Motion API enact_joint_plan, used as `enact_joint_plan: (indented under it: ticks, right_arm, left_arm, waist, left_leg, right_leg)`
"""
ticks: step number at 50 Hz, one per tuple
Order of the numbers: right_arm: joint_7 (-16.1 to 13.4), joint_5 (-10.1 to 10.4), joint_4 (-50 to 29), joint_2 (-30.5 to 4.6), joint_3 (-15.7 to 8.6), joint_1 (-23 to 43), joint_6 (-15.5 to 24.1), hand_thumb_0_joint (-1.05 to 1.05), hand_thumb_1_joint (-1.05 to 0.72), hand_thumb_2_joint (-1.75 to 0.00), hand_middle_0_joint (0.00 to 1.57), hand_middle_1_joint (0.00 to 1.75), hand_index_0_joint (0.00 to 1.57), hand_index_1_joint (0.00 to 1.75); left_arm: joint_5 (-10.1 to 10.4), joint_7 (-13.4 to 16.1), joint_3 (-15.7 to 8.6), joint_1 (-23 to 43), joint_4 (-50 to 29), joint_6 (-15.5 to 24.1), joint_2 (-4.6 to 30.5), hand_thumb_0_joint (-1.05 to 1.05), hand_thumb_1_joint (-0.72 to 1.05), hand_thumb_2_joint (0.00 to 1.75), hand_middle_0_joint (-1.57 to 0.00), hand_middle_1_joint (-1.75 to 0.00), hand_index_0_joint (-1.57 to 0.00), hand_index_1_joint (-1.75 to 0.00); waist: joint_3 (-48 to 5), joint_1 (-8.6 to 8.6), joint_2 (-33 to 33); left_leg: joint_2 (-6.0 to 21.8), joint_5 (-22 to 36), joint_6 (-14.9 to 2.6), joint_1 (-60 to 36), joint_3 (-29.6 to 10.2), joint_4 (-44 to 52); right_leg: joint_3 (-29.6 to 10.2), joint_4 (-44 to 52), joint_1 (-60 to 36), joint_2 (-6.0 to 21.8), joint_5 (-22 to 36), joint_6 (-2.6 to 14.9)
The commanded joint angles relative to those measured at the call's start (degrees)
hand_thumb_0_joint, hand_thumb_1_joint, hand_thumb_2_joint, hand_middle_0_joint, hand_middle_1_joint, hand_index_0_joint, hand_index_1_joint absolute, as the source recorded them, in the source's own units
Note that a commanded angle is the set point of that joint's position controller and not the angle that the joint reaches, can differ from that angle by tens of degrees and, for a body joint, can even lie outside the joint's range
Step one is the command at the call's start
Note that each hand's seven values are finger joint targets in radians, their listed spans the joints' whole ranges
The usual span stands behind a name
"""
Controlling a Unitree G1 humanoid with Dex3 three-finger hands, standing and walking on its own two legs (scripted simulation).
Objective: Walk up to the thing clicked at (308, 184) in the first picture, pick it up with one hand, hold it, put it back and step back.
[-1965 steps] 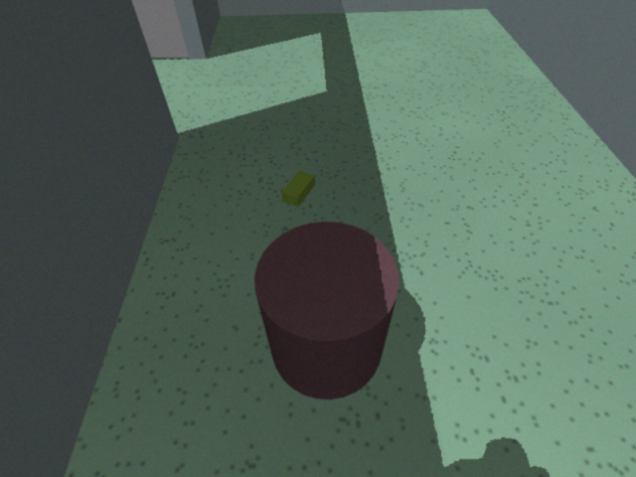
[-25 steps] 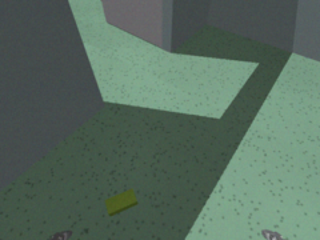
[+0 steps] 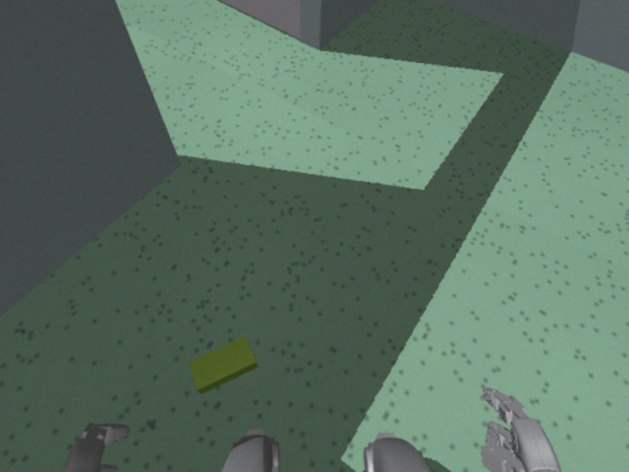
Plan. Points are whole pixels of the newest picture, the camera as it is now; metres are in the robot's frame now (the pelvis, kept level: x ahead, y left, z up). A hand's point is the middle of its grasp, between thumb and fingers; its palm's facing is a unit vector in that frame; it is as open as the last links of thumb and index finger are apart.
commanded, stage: rise first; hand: left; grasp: from above
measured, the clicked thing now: (224, 364) +0.41 +0.25 -0.68
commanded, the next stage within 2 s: none
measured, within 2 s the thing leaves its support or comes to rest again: neither
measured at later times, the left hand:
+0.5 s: hand (134, 465) +0.16 +0.30 -0.26, palm faces -0.31 -0.67 -0.67, open 14.2 cm
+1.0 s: hand (167, 399) +0.29 +0.32 -0.44, palm faces -0.37 -0.17 -0.91, open 14.1 cm
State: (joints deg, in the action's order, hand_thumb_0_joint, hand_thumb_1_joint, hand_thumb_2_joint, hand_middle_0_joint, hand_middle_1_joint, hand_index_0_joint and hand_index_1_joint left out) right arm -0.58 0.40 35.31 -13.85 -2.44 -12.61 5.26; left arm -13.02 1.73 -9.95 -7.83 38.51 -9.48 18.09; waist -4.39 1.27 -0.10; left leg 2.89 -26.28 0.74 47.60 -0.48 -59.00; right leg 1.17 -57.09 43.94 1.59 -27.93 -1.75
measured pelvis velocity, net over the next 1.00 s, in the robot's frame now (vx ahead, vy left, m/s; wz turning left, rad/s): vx -0.09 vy -0.01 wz -0.08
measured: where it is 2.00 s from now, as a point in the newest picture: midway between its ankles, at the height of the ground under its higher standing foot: outside the picture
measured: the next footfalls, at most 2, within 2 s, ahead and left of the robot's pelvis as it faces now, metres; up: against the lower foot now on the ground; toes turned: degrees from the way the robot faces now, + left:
none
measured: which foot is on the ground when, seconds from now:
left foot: down 0.00-1.00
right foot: down 0.00-1.00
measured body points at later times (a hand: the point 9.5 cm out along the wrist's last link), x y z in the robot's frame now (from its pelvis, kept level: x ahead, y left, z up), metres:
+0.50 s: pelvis -0.02 +0.00 -0.11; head +0.13 +0.02 +0.32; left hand +0.18 +0.33 -0.21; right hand +0.18 -0.25 -0.20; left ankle +0.02 +0.12 -0.67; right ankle +0.00 -0.14 -0.67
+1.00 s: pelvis -0.09 -0.01 -0.29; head +0.13 +0.01 +0.10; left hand +0.30 +0.33 -0.38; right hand +0.03 -0.28 -0.43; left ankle +0.02 +0.12 -0.67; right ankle +0.00 -0.14 -0.67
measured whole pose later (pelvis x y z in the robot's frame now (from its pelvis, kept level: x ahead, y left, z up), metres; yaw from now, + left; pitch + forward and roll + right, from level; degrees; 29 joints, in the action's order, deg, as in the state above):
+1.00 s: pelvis -0.09 -0.01 -0.29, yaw -5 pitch +33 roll -4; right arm 4.6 -4.5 44.6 -14.9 -2.3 -4.2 6.4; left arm -56.3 21.2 -10.9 32.5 62.1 2.2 33.5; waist -6.2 2.5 0.0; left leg 3.6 -36.0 1.9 119.5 -6.5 -121.6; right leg 2.1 -120.4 115.1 -0.8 -39.0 -1.2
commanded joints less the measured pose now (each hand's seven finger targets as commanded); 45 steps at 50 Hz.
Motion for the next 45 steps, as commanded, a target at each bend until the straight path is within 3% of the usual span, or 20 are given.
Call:
enact_joint_plan:
  ticks: [1,3,11,13,15,16,18,21,23,25,30,34,36,38,39,40,45]
  right_arm:
    - [-1.3,-0.1,-8.1,-8.5,-3.1,-0.6,3.8,0.00,-0.95,-0.91,0.20,0.30,0.20,0.30]
    - [-1.5,-0.2,-8.1,-8.3,-3.1,-0.9,4.2,0.00,-0.93,-0.91,0.20,0.30,0.20,0.30]
    - [-1.4,-0.5,-10.3,-7.4,-2.6,1.6,6.0,0.00,-0.94,-0.91,0.20,0.30,0.20,0.30]
    - [-1.3,-0.4,-10.2,-7.7,-2.7,1.7,6.4,0.00,-0.94,-0.91,0.20,0.30,0.20,0.30]
    - [-1.2,-0.5,-9.6,-8.0,-2.7,2.6,6.9,0.00,-0.94,-0.91,0.20,0.30,0.20,0.30]
    - [-1.2,-0.6,-9.2,-8.1,-2.7,2.9,7.3,0.00,-0.94,-0.91,0.20,0.30,0.20,0.30]
    - [-0.8,-0.6,-8.4,-8.7,-2.9,3.2,7.9,0.00,-0.92,-0.90,0.20,0.30,0.20,0.30]
    - [-0.2,-0.5,-7.1,-9.4,-3.3,3.6,8.7,0.00,-0.90,-0.90,0.20,0.30,0.20,0.30]
    - [0.2,-0.5,-5.7,-10.4,-3.8,3.9,8.9,0.00,-0.89,-0.89,0.20,0.30,0.20,0.30]
    - [0.7,-0.5,-4.6,-10.7,-3.9,3.7,8.9,0.00,-0.91,-0.90,0.20,0.30,0.20,0.30]
    - [2.2,-1.2,-2.0,-11.8,-4.6,4.4,7.6,0.00,-0.90,-0.90,0.20,0.30,0.20,0.30]
    - [3.3,-1.8,0.2,-12.7,-5.0,3.3,6.0,0.00,-0.91,-0.90,0.20,0.30,0.20,0.30]
    - [3.7,-2.3,1.1,-12.6,-4.6,2.8,5.2,0.00,-0.90,-0.90,0.20,0.30,0.20,0.30]
    - [3.9,-2.8,1.9,-12.5,-4.5,2.8,4.6,0.00,-0.90,-0.90,0.20,0.30,0.20,0.30]
    - [3.9,-3.0,2.2,-12.4,-4.5,2.8,4.4,0.00,-0.90,-0.90,0.20,0.30,0.20,0.30]
    - [4.0,-3.1,2.4,-12.2,-4.4,2.9,4.1,0.00,-0.90,-0.90,0.20,0.30,0.20,0.30]
    - [4.1,-4.3,4.5,-11.9,-4.0,1.5,3.4,0.00,-0.90,-0.90,0.20,0.30,0.20,0.30]
  left_arm:
    - [-1.7,0.8,-2.7,-2.2,-11.2,-0.1,10.5,0.00,-0.61,1.00,-0.10,-1.06,-0.09,-1.07]
    - [-2.5,1.1,-3.3,-3.5,-12.9,-0.8,11.2,0.00,-0.61,0.98,-0.09,-1.08,-0.09,-1.08]
    - [-5.0,1.9,-3.1,-7.0,-17.6,-1.4,10.5,0.00,-0.61,0.97,-0.09,-1.08,-0.09,-1.08]
    - [-6.3,2.2,-2.8,-3.4,-18.3,-1.0,11.3,0.00,-0.61,0.97,-0.10,-1.08,-0.09,-1.08]
    - [-7.6,2.4,-3.1,-0.9,-15.7,0.0,12.1,0.00,-0.61,0.97,-0.09,-1.09,-0.09,-1.09]
    - [-9.1,2.7,-2.7,0.9,-14.7,0.9,12.4,0.00,-0.61,0.98,-0.10,-1.07,-0.09,-1.08]
    - [-11.9,3.7,-3.9,3.3,-12.0,2.7,13.8,0.00,-0.61,0.98,-0.08,-1.08,-0.08,-1.09]
    - [-15.5,5.1,-2.0,6.5,-10.5,5.4,13.4,0.00,-0.57,0.98,-0.07,-1.08,-0.07,-1.08]
    - [-18.4,6.5,-2.9,10.5,-10.1,7.1,16.6,0.00,-0.56,0.98,-0.07,-1.08,-0.06,-1.08]
    - [-21.3,8.3,-2.7,13.3,-8.0,8.3,17.3,0.00,-0.57,0.98,-0.08,-1.08,-0.08,-1.08]
    - [-27.6,12.9,-3.5,19.9,-0.7,9.5,20.1,0.00,-0.60,1.03,-0.07,-1.07,-0.06,-1.09]
    - [-32.7,16.3,-3.6,29.9,1.3,9.9,23.9,0.00,-0.59,1.03,-0.08,-1.09,-0.07,-1.09]
    - [-34.7,17.8,-3.8,32.9,6.5,9.8,24.8,0.00,-0.58,1.03,-0.07,-1.08,-0.07,-1.08]
    - [-36.7,19.4,-5.5,37.0,7.8,10.2,28.6,0.00,-0.57,1.02,-0.07,-1.08,-0.07,-1.08]
    - [-37.5,19.8,-4.6,39.0,9.2,10.4,28.6,0.00,-0.58,1.03,-0.07,-1.08,-0.07,-1.09]
    - [-38.4,20.3,-5.1,41.0,9.4,10.6,30.0,0.00,-0.59,1.04,-0.07,-1.08,-0.06,-1.08]
    - [-42.3,21.4,-4.2,48.8,14.5,11.6,32.8,0.00,-0.57,1.02,-0.07,-1.08,-0.07,-1.08]
  waist:
    - [-15.1,0.49,3.6]
    - [-16.2,0.41,3.9]
    - [-17.4,-0.34,4.8]
    - [-18.2,0.96,4.5]
    - [-16.5,0.83,4.6]
    - [-16.5,1.16,4.8]
    - [-17.7,0.16,5.2]
    - [-23.1,0.43,5.8]
    - [-26.6,0.19,6.4]
    - [-29.3,0.25,5.8]
    - [-34.2,-1.44,5.9]
    - [-41.3,-1.33,7.0]
    - [-39.3,-1.07,3.4]
    - [-41.6,-2.08,3.3]
    - [-41.0,-1.19,3.4]
    - [-42.2,-1.63,3.0]
    - [-41.6,-0.09,3.2]
  left_leg:
    - [-1.1,14.1,-0.78,-9.6,-0.2,5.4]
    - [-1.4,14.9,-1.07,-8.5,0.3,3.2]
    - [-1.7,10.6,-1.08,-1.1,-0.3,-2.4]
    - [-1.6,10.7,-1.24,0.8,-0.4,-4.7]
    - [-1.5,7.5,-1.07,4.7,-1.1,-6.8]
    - [-1.5,5.6,-1.11,6.4,-1.2,-8.4]
    - [-1.6,4.5,-0.86,9.7,-1.7,-11.1]
    - [-1.5,7.5,-0.85,11.9,-2.0,-16.5]
    - [-1.6,9.1,-0.95,14.8,-1.9,-20.5]
    - [-1.7,10.7,-1.19,18.0,-1.6,-24.5]
    - [-1.7,8.4,-0.81,24.7,-1.8,-31.6]
    - [-1.4,9.4,-0.89,27.4,-1.2,-38.4]
    - [-1.4,5.0,-1.37,33.6,-0.9,-41.1]
    - [-1.5,2.3,-1.61,36.2,-0.1,-43.3]
    - [-1.5,0.4,-1.61,38.1,0.1,-44.0]
    - [-1.5,-0.5,-1.70,38.9,0.2,-45.1]
    - [-1.4,-4.3,-2.18,44.9,0.7,-49.4]
  right_leg:
    - [1.4,4.1,-1.7,-2.2,12.4,2.66]
    - [1.0,2.9,-0.9,-2.0,13.7,2.60]
    - [1.2,-3.3,5.9,-2.1,9.5,2.86]
    - [1.1,-5.1,8.5,-2.2,10.0,2.82]
    - [1.2,-8.4,13.5,-2.1,6.9,2.88]
    - [1.1,-9.9,16.0,-2.2,5.3,2.88]
    - [1.1,-14.1,20.1,-2.1,4.2,3.12]
    - [1.0,-20.2,25.5,-2.0,6.1,3.38]
    - [0.8,-23.8,29.4,-2.1,7.1,3.49]
    - [0.9,-27.1,31.7,-2.3,8.7,3.44]
    - [1.5,-34.1,40.1,-2.4,6.2,3.51]
    - [1.9,-38.9,43.4,-2.6,7.4,3.37]
    - [2.2,-39.9,44.8,-2.8,4.4,3.13]
    - [1.9,-40.7,44.9,-2.9,2.4,3.01]
    - [2.0,-41.2,45.6,-3.0,0.4,3.00]
    - [1.8,-41.6,45.8,-3.1,-0.9,2.97]
    - [1.6,-44.0,48.3,-3.6,-5.4,2.85]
